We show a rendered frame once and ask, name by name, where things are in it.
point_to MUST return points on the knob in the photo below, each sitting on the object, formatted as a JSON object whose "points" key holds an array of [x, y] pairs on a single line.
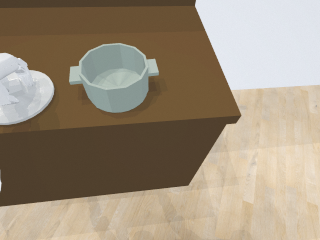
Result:
{"points": [[15, 87]]}

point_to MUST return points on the pot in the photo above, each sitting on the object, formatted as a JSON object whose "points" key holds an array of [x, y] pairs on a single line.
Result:
{"points": [[115, 76]]}

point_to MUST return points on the left robot hand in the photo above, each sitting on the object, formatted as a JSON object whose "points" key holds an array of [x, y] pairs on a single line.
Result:
{"points": [[8, 65]]}

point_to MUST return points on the lid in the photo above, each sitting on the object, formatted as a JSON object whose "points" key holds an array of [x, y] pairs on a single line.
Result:
{"points": [[35, 99]]}

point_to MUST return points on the table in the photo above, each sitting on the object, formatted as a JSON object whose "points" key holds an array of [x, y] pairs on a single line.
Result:
{"points": [[72, 149]]}

